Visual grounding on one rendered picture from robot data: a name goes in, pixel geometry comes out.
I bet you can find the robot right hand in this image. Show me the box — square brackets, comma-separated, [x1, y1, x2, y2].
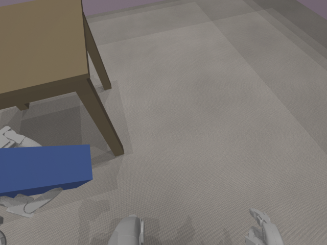
[245, 208, 285, 245]

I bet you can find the robot left hand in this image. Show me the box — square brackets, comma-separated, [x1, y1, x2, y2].
[0, 126, 63, 218]

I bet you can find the sponge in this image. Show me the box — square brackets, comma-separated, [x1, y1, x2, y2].
[0, 144, 93, 198]

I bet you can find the table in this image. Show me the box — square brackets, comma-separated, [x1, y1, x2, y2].
[0, 0, 124, 157]

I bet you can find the robot left thigh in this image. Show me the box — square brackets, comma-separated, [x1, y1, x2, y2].
[108, 216, 145, 245]

